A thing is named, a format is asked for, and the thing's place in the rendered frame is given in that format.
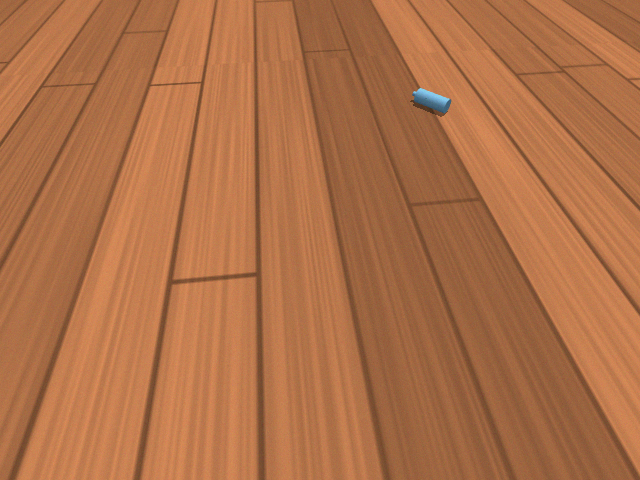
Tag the bottle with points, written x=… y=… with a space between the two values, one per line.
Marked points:
x=432 y=100

